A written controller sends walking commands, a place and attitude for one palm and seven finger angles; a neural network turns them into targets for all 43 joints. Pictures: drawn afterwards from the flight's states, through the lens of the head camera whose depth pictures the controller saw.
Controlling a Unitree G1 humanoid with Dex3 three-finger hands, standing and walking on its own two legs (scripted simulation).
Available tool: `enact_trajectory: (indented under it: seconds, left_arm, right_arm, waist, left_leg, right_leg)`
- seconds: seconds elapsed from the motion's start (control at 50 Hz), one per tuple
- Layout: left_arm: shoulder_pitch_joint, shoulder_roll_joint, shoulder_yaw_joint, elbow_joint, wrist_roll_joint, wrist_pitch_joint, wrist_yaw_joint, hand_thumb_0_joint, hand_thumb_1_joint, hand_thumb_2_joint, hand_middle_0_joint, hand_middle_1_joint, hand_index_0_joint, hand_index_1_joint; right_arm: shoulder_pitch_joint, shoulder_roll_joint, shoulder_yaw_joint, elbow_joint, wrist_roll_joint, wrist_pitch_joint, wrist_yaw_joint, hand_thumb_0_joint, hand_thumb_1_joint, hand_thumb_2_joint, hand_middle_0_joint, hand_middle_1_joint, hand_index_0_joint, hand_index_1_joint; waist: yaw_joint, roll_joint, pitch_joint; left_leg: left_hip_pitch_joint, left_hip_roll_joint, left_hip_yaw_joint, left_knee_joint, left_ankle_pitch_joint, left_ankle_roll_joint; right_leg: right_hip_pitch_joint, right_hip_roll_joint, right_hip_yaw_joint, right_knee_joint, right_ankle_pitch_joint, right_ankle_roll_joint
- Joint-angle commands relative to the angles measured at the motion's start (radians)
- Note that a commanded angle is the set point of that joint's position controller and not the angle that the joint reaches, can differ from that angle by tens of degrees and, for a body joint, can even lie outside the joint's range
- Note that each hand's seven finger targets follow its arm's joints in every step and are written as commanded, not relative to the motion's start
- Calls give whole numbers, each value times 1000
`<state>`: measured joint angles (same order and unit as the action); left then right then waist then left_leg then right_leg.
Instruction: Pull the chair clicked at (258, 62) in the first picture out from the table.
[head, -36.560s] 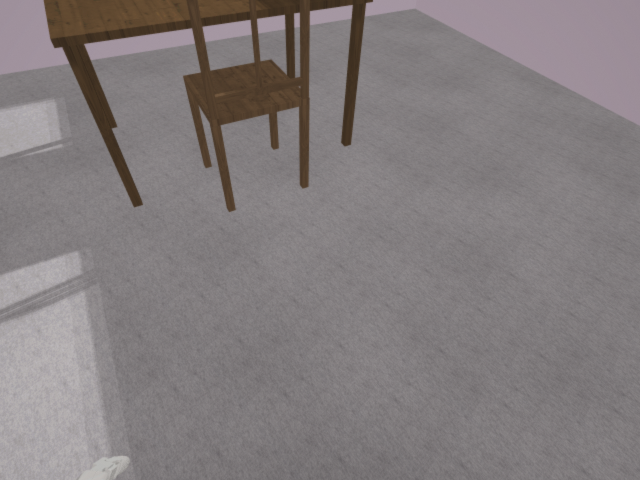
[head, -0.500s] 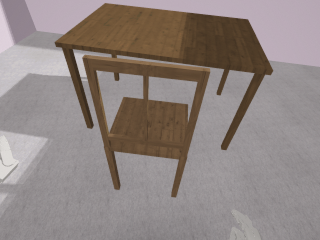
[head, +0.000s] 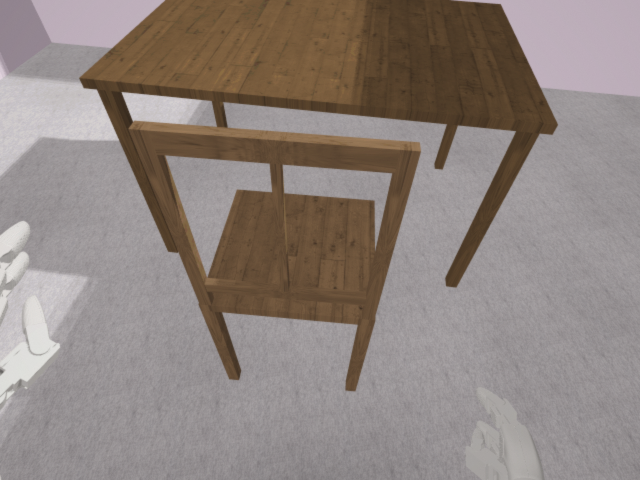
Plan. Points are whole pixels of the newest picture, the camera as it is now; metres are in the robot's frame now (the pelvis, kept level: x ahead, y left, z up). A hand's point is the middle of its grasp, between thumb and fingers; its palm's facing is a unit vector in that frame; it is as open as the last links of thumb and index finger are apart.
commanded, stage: stop stepping back and stand still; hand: left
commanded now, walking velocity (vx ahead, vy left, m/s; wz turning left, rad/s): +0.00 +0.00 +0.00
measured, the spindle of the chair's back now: (281, 236) +0.51 +0.10 -0.05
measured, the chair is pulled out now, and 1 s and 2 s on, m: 0.24 0.24 0.24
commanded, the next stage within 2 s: let the arm hang, fingers relaxed in 0.24 s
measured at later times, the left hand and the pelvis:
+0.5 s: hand (151, 452) +0.17 +0.22 -0.07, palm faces +0.10 -0.92 -0.38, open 7.4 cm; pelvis +0.00 -0.01 -0.01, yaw +2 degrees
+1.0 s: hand out of the picture -0.04 +0.19 -0.17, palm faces +0.00 -0.97 -0.26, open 7.3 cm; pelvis -0.03 -0.01 +0.00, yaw +0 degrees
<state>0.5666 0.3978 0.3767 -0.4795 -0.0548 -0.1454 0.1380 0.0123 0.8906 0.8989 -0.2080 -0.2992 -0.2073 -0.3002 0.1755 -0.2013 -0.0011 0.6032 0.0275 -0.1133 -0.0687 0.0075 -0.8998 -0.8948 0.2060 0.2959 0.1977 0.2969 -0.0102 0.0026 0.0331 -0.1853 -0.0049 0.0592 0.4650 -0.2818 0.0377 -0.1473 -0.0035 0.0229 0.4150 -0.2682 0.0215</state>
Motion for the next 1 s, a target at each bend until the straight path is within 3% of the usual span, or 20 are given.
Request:
enact_trajectory:
  seconds: [0.0, 0.12, 0.2, 0.3, 0.32, 0.34, 0.38, 0.44, 0.48, 0.5, 0.54, 0.6, 0.62, 0.64, 0.68, 0.7, 0.72, 0.82, 0.9, 0.98]
  left_arm:
    - [-3, 227, 182, -281, -6, -76, 32, 0, 900, 900, -200, -300, -200, -300]
    - [15, 195, 170, -192, -17, -61, 28, 0, 900, 900, -200, -300, -200, -300]
    - [0, 171, 137, -143, -17, -47, 22, 0, 900, 900, -200, -300, -200, -300]
    - [-41, 183, 126, -173, -13, -42, 23, 0, 900, 900, -200, -300, -200, -300]
    - [-101, -5, -299, 604, 73, 46, -91, 0, 900, 900, -200, -300, -200, -300]
    - [-96, -23, -252, 645, 82, 106, -124, 0, 900, 900, -200, -300, -200, -300]
    - [-115, -41, -261, 694, 85, 119, -134, 0, 900, 900, -200, -300, -200, -300]
    - [-212, -36, -298, 843, 84, 119, -127, 0, 900, 900, -200, -300, -200, -300]
    - [-255, -24, -308, 953, 79, 125, -120, 0, 900, 900, -200, -300, -200, -300]
    - [-268, -19, -313, 1002, 76, 128, -116, 0, 900, 900, -200, -300, -200, -300]
    - [-291, -21, -325, 1093, 69, 138, -111, 0, 900, 900, -200, -300, -200, -300]
    - [-270, -31, -338, 1232, 63, 135, -110, 0, 900, 900, -200, -300, -200, -300]
    - [-268, -29, -341, 1264, 65, 135, -111, 0, 900, 900, -200, -300, -200, -300]
    - [-253, -67, -328, 1288, 67, 136, -109, 0, 900, 900, -200, -300, -200, -300]
    - [-252, -66, -339, 1336, 63, 138, -110, 0, 900, 900, -200, -300, -200, -300]
    - [-252, -70, -341, 1358, 62, 136, -112, 0, 900, 900, -200, -300, -200, -300]
    - [-260, -72, -344, 1372, 64, 137, -111, 0, 900, 900, -200, -300, -200, -300]
    - [-267, -92, -359, 1450, 63, 136, -112, 0, 900, 900, -200, -300, -200, -300]
    - [-249, -107, -368, 1494, 63, 134, -108, 0, 900, 900, -200, -300, -200, -300]
    - [-238, -113, -369, 1519, 62, 132, -106, 0, 900, 900, -200, -300, -200, -300]
  right_arm:
    - [-70, -127, -53, -155, 5, -31, -12, 0, -900, -900, 200, 300, 200, 300]
    - [-65, -129, -57, -156, 11, -8, -15, 0, -900, -900, 200, 300, 200, 300]
    - [-67, -136, -59, -160, 12, 4, -15, 0, -900, -900, 200, 300, 200, 300]
    - [-77, -139, -55, -164, 9, 3, -18, 0, -900, -900, 200, 300, 200, 300]
    - [-62, -208, -83, 73, -1, -65, 76, 0, -900, -900, 200, 300, 200, 300]
    - [10, -234, -93, 100, -26, -9, 84, 0, -900, -900, 200, 300, 200, 300]
    - [21, -176, -69, 70, -36, 45, 86, 0, -900, -900, 200, 300, 200, 300]
    - [32, -152, -53, 78, -55, 72, 84, 0, -900, -900, 200, 300, 200, 300]
    - [28, -153, -51, 103, -58, 85, 75, 0, -900, -900, 200, 300, 200, 300]
    - [28, -154, -49, 118, -57, 89, 71, 0, -900, -900, 200, 300, 200, 300]
    - [23, -150, -40, 157, -58, 92, 64, 0, -900, -900, 200, 300, 200, 300]
    - [36, -129, -29, 223, -51, 92, 56, 0, -900, -900, 200, 300, 200, 300]
    - [47, -125, -28, 239, -48, 94, 53, 0, -900, -900, 200, 300, 200, 300]
    - [61, -109, -33, 251, -53, 94, 49, 0, -900, -900, 200, 300, 200, 300]
    - [79, -103, -31, 279, -52, 99, 47, 0, -900, -900, 200, 300, 200, 300]
    - [87, -99, -31, 291, -50, 100, 47, 0, -900, -900, 200, 300, 200, 300]
    - [96, -97, -36, 295, -47, 105, 45, 0, -900, -900, 200, 300, 200, 300]
    - [135, -98, -40, 343, -43, 109, 42, 0, -900, -900, 200, 300, 200, 300]
    - [154, -96, -41, 377, -44, 107, 43, 0, -900, -900, 200, 300, 200, 300]
    - [157, -82, -38, 404, -44, 106, 42, 0, -900, -900, 200, 300, 200, 300]
  waist:
    - [10, 99, -176]
    - [3, 83, -153]
    - [1, 18, -152]
    - [7, 25, -138]
    - [-47, -50, -64]
    - [-27, -41, -127]
    - [-16, -60, -128]
    - [-16, -169, -118]
    - [-11, -192, -118]
    - [-6, -170, -111]
    - [5, -18, -50]
    - [11, 123, -38]
    - [12, 127, -21]
    - [13, 179, -41]
    - [13, 233, -57]
    - [13, 219, -57]
    - [11, 160, -26]
    - [3, 5, 12]
    - [2, -35, 13]
    - [3, -35, 17]
  left_leg:
    - [113, 118, -87, -28, 507, -12]
    - [93, 111, -81, -30, 450, -16]
    - [87, 110, -82, -33, 410, -13]
    - [69, 103, -82, -48, 342, -8]
    - [45, 118, -96, 105, 481, -4]
    - [16, 135, -100, 90, 405, -2]
    - [-59, 113, -109, 104, 235, 15]
    - [-83, 78, -119, 112, 225, 12]
    - [-57, 75, -118, 88, 287, 9]
    - [-42, 77, -120, 70, 318, 8]
    - [-43, 89, -141, 7, 343, 13]
    - [-19, 87, -133, -37, 283, 13]
    - [-20, 89, -137, -51, 247, 13]
    - [-17, 92, -137, -64, 202, 18]
    - [-18, 97, -144, -95, 130, 19]
    - [-25, 99, -151, -109, 98, 20]
    - [-34, 104, -156, -123, 55, 20]
    - [-20, 113, -162, -152, 8, 21]
    - [11, 113, -153, -157, 13, 20]
    - [21, 109, -141, -160, 30, 19]
  right_leg:
    - [42, -75, 31, 8, 430, -49]
    - [44, -79, 51, -18, 433, -49]
    - [41, -79, 57, -26, 439, -43]
    - [35, -81, 58, -42, 383, -42]
    - [-140, -100, -28, 105, 418, -48]
    - [-148, -127, 19, 97, 304, -43]
    - [-153, -119, 20, 89, 216, -46]
    - [-118, -144, 67, 77, 299, -71]
    - [-77, -141, 72, 76, 405, -71]
    - [-63, -134, 68, 74, 427, -65]
    - [-76, -105, 61, 61, 310, -58]
    - [-57, -87, 68, 8, 203, -56]
    - [-56, -80, 62, -10, 175, -55]
    - [-44, -76, 53, -22, 148, -57]
    - [-23, -68, 41, -32, 109, -59]
    - [-19, -65, 38, -42, 96, -59]
    - [-29, -60, 32, -58, 73, -58]
    - [-71, -63, 39, -90, 38, -56]
    - [-94, -68, 52, -92, 42, -52]
    - [-101, -69, 60, -93, 55, -50]
